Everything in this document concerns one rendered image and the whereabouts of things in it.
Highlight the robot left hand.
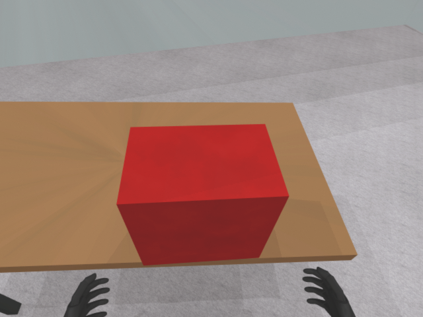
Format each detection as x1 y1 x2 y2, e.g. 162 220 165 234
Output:
64 273 110 317

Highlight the table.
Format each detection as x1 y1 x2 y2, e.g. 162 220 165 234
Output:
0 102 358 315

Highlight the carton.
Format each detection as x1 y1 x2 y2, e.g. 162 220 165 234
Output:
117 124 289 265

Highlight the robot right hand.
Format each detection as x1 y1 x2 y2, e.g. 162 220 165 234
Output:
303 267 356 317

